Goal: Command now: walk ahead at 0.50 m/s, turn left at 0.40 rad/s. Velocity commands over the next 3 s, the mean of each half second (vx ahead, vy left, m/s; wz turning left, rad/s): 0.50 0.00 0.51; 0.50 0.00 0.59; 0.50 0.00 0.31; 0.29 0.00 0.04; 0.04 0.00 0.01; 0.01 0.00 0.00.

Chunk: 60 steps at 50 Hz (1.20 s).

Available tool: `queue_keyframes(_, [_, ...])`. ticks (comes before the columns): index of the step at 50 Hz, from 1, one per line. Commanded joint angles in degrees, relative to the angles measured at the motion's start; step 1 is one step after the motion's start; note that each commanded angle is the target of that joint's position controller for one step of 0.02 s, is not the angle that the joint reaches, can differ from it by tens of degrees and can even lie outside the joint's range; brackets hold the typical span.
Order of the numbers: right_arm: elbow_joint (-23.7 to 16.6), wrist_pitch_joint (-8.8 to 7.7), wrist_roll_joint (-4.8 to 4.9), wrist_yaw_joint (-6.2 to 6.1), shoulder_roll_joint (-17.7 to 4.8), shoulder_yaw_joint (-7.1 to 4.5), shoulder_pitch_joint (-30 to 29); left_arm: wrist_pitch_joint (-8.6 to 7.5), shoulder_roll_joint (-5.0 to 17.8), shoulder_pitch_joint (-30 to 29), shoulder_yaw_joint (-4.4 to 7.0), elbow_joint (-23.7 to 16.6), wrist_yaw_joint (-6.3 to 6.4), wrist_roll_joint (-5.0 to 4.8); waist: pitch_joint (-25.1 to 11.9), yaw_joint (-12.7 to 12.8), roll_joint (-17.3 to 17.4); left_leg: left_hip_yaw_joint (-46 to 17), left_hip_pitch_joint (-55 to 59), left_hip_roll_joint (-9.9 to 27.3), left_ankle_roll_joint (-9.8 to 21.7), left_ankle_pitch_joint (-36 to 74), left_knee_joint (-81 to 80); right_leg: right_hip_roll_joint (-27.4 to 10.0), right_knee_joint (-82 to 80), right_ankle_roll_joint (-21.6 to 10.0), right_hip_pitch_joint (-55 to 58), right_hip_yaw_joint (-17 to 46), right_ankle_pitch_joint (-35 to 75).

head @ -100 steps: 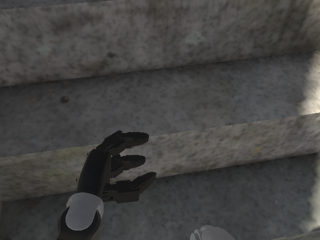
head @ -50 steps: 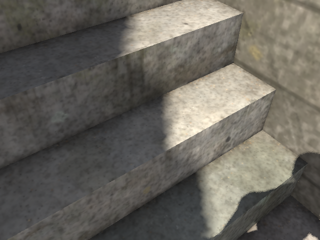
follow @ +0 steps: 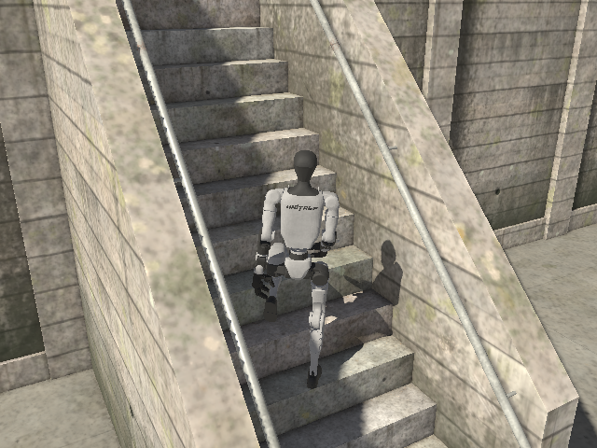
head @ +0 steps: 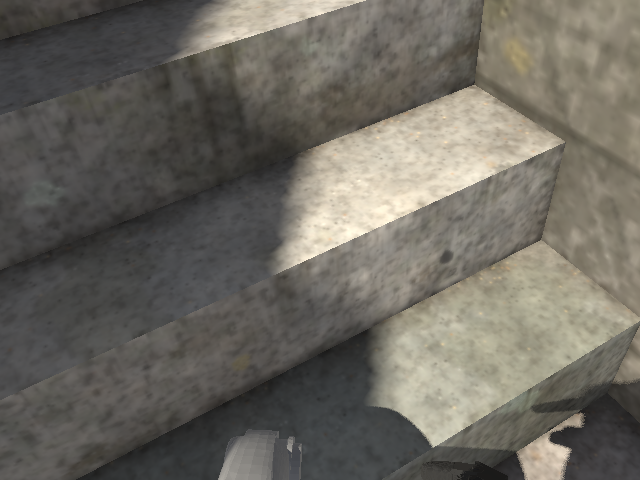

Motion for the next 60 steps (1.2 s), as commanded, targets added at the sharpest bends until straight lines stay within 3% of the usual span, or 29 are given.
queue_keyframes(1, [-7.4, 0.50, -0.23, -1.18, -0.7, 1.65, -13.5, -3.01, 7.3, -6.9, -0.67, -4.2, 2.24, -1.86, 4.8, -1.8, -10.5, 11.4, 14.5, 2.8, -0.5, 1.6, -14.6, -12.3, -28.2, -0.8, -23.0, -0.2, 21.7])
queue_keyframes(4, [-5.4, 0.02, -1.77, -1.15, -2.1, 1.38, -8.1, -0.59, 15.2, -3.4, 2.45, -0.8, 3.66, -7.43, -4.8, -6.1, -8.5, 12.2, 28.2, 1.3, 3.3, -27.4, -37.8, -11.1, -19.8, -0.7, -0.1, -8.1, 91.6])
queue_keyframes(5, [-2.3, 0.51, -1.62, -0.58, -4.3, 0.00, -6.7, -0.62, 15.6, -1.5, 2.51, 0.1, 3.85, -6.60, -8.3, -5.7, -8.6, 18.4, 35.1, -3.3, 3.6, -35.2, -39.6, -12.4, -14.9, -1.8, 3.0, -7.8, 122.6])
queue_keyframes(7, [0.0, 2.33, -2.76, -0.17, -7.0, -1.26, 0.4, 0.13, 22.2, -4.2, 5.37, -4.5, 4.59, -6.16, -10.8, -5.1, -14.3, 16.6, 35.2, -4.9, 2.7, -52.1, -58.9, -20.5, -3.6, -7.1, 19.3, -2.1, 135.5])
queue_keyframes(9, [2.4, 3.33, -4.82, -1.05, -12.1, -4.19, 12.0, 0.37, 23.1, -13.6, 7.07, -11.5, 3.36, -7.00, -14.4, -11.8, -4.4, 0.9, 55.9, -1.6, 4.6, -33.0, -82.6, -17.8, 12.4, -6.9, 11.6, 0.3, 104.3])
queue_keyframes(10, [5.7, 3.67, -5.29, -2.33, -16.6, -6.22, 11.9, 0.25, 15.4, -19.6, 5.28, -19.1, 2.15, -5.99, -7.7, -9.2, 17.2, -21.9, 60.7, 5.9, 10.7, -36.3, -94.4, -3.2, 34.0, -3.7, -17.5, -1.9, 43.2])
queue_keyframes(11, [5.2, 2.39, -7.16, -3.33, -14.7, -5.23, 10.3, -2.18, 9.1, -29.8, 3.36, -23.8, -0.30, -6.10, -4.1, -7.2, 15.9, -36.9, 51.2, 7.8, 12.6, -38.2, -106.4, 4.5, 64.2, -1.8, -26.7, 11.1, 15.1])
queue_keyframes(15, [7.1, -1.52, -3.34, -2.57, -4.9, -3.79, 8.4, -3.97, 0.4, -19.2, -0.21, -27.9, -4.33, -1.78, 8.2, 4.7, -8.3, -23.9, 41.0, 6.1, 6.3, -33.4, -96.5, 2.6, 81.8, -1.9, -44.7, 15.0, 16.8])
queue_keyframes(20, [6.8, -1.20, -3.94, -2.95, -10.6, -5.41, 13.8, -4.34, 2.2, -20.9, -1.68, -29.1, -4.06, -2.46, 3.1, 2.5, -5.0, -25.2, 48.2, 6.7, 8.5, -27.0, -104.4, 3.4, 86.8, 1.1, -52.8, 11.4, 23.1])
queue_keyframes(25, [5.6, -0.48, -3.87, -4.18, -9.2, -5.45, 17.8, -4.06, 1.3, -35.2, -3.14, -33.0, -2.22, -2.72, 2.3, -1.8, 1.3, -26.1, 47.9, 7.7, 9.1, -19.2, -109.8, 2.6, 58.5, 3.2, -46.3, 6.4, 17.8])
queue_keyframes(28, [4.4, -2.13, -6.51, -3.70, -12.3, -5.89, 11.9, -1.84, 8.9, -26.5, 1.91, -29.8, -0.24, -3.84, -7.6, 3.9, 10.3, -21.3, 45.6, 6.6, 8.2, 14.8, -110.3, 8.3, 33.1, 2.7, -8.8, -1.5, 7.0])
queue_keyframes(30, [3.3, -3.43, -5.93, -2.70, -18.1, -7.30, 5.6, -1.86, 11.6, -7.8, 5.02, -25.0, 0.32, -4.47, -13.5, 15.1, 12.1, -16.0, 51.8, 3.6, 4.3, 32.7, -91.6, 6.9, 10.8, -2.5, 7.7, 6.0, -6.1])
queue_keyframes(31, [-0.7, -4.73, -5.64, -2.59, -14.8, -6.46, -5.9, -2.78, 16.5, 9.2, 7.59, -18.6, 0.47, -4.58, -13.6, 22.3, 4.4, -9.8, 48.0, -1.8, -0.6, 29.9, -68.7, -0.3, -8.0, -6.6, 19.6, 14.0, 13.5])
queue_keyframes(32, [-4.2, -6.54, -6.57, -1.10, -3.0, -3.10, -11.0, -2.05, 12.6, 11.6, 6.65, -10.6, 0.46, -3.97, -2.2, 17.3, -3.2, -7.0, 30.1, -6.4, -2.3, -16.6, -45.9, -6.4, -14.9, -6.1, 20.1, 16.4, 41.7])
queue_keyframes(33, [-3.9, -8.49, -4.28, -0.62, 2.5, -2.27, -3.2, -1.72, 9.2, 2.4, 4.34, -9.3, 0.37, 0.13, 0.4, 4.9, -6.3, -11.0, 12.0, -7.4, -2.5, -21.6, -17.3, -11.5, 2.6, -5.1, 21.8, 22.6, 83.0])
queue_keyframes(34, [-2.0, -7.82, -1.45, 0.10, -1.8, -3.30, 11.5, -0.04, 9.7, -1.8, 4.69, -13.9, 1.35, 0.94, -3.4, -1.6, -6.2, -11.7, 5.8, -6.6, -4.4, -22.7, -4.5, -17.8, 3.4, -12.7, 21.8, 25.1, 80.8])
queue_keyframes(35, [-1.4, -6.06, -0.52, -0.78, -6.0, -3.71, 17.5, 0.24, 10.8, -5.4, 5.24, -15.6, 2.12, -1.39, -7.2, -3.7, -8.9, -10.7, 2.8, -2.4, -6.9, -26.8, 2.4, -22.5, -4.0, -18.6, 19.3, 31.7, 47.1])
queue_keyframes(37, [-6.5, -3.50, -1.45, -0.72, -4.5, -1.96, 5.6, -0.54, 5.0, -9.8, 4.13, -13.8, 2.16, -3.01, 1.8, -4.0, -2.6, -10.7, -3.8, 4.7, -7.2, -22.7, 3.7, -19.3, -13.1, -13.2, 6.5, 29.7, 4.0])
queue_keyframes(42, [-12.8, -2.13, -0.10, -1.43, -0.5, 1.68, -12.2, -2.42, 6.2, -7.3, 3.14, -5.9, 1.07, -1.52, 11.9, -2.4, -0.6, -5.4, -9.4, 6.8, -4.0, -15.3, -1.9, -11.9, -17.9, -5.5, -8.8, 8.2, 14.7])
queue_keyframes(44, [-16.8, -1.85, -0.29, -0.48, -1.8, 3.10, -21.7, -2.34, 7.8, -6.2, 2.39, -4.4, 2.15, -3.55, 9.6, -2.1, -1.3, 5.5, 8.7, 9.9, -4.2, -8.4, -28.1, -8.4, -25.8, -5.4, -22.0, 3.5, 20.3])
queue_keyframes(46, [-18.3, -2.31, 0.95, -0.30, 0.3, 5.16, -26.2, -1.65, 18.7, 5.7, 3.91, 0.0, 2.45, -6.46, -5.7, -0.1, -9.5, 15.7, 43.4, 4.3, -0.3, -29.1, -50.5, -9.8, -30.3, -9.0, -20.1, 0.6, 58.1])
queue_keyframes(47, [-17.1, -1.54, 2.00, -0.65, -3.0, 3.67, -25.4, -1.61, 19.3, 11.0, 3.88, 1.4, 2.13, -6.60, -10.8, 0.1, -7.4, 16.7, 46.1, 1.7, 1.8, -33.4, -54.9, -8.9, -21.4, -7.4, -8.0, -1.2, 89.9])
queue_keyframes(48, [-12.0, -0.41, -0.43, 0.18, -8.5, 0.27, -11.3, -1.64, 26.6, 9.1, 6.03, 0.2, 2.25, -5.54, -17.3, -5.6, -14.9, 19.5, 45.2, -3.6, 2.5, -44.2, -60.9, -13.1, -10.4, -10.0, 9.7, 0.1, 124.2])
queue_keyframes(49, [-9.9, -0.62, -2.88, 1.13, -14.4, -2.58, -1.6, -1.89, 28.1, 4.1, 6.80, -2.9, 1.53, -4.70, -24.3, -10.4, -11.5, 10.4, 50.9, -1.3, 6.0, -37.0, -66.5, -14.2, 2.9, -9.6, 14.3, 0.8, 132.8])
queue_keyframes(51, [-2.9, 1.56, -4.25, -1.12, -24.8, -7.76, 15.4, -4.11, 24.8, -6.9, 6.96, -10.6, -1.12, -5.46, -29.7, -15.3, 3.7, -30.1, 73.0, 7.2, 12.5, -40.3, -95.3, -5.1, 29.5, -9.5, -10.4, 4.8, 89.0])
queue_keyframes(52, [1.2, 2.72, -5.22, -2.65, -27.2, -8.69, 12.7, -4.00, 17.1, -16.0, 6.04, -12.0, -2.57, -4.54, -23.5, -10.8, 13.4, -54.9, 69.1, 14.1, 17.1, -47.4, -115.1, 7.8, 63.2, -5.1, -27.0, 9.1, 27.9])
queue_keyframes(55, [8.6, 1.47, -3.18, -0.73, -11.4, -4.20, 6.6, -4.33, -0.1, -26.4, 1.12, -25.7, -3.66, -2.91, 2.9, 1.7, 3.7, -33.2, 48.0, 12.5, 5.3, -46.9, -107.1, 5.6, 102.0, -7.0, -54.4, 16.3, 13.5])
queue_keyframes(56, [11.7, 0.80, -3.04, 0.46, -6.7, -3.09, 4.7, -3.62, -2.4, -21.5, -0.18, -25.3, -3.25, -3.22, 4.3, 5.5, 1.9, -23.1, 46.9, 9.5, 1.7, -40.2, -104.6, 4.5, 103.5, -7.4, -56.6, 17.0, 13.2])
queue_keyframes(60, [15.4, -0.83, -5.03, 1.96, -5.1, -3.15, 2.2, -3.21, 0.3, -16.8, -2.16, -22.4, -1.62, -4.91, 4.7, 8.0, 3.7, -7.9, 40.8, 10.5, 4.4, -15.8, -112.4, 6.3, 104.8, -4.6, -56.9, 12.3, 20.4])
Next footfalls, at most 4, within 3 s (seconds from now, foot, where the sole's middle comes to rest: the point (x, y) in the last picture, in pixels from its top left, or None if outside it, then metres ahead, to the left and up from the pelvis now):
0.14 left None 0.13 0.08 -0.56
0.64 right None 0.29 -0.12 -0.56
0.96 left None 0.35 0.20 -0.34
1.44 right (244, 243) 0.65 0.15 -0.12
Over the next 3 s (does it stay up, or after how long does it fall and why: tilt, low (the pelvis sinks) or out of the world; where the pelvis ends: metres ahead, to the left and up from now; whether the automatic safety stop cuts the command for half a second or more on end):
stays up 0.73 0.36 0.88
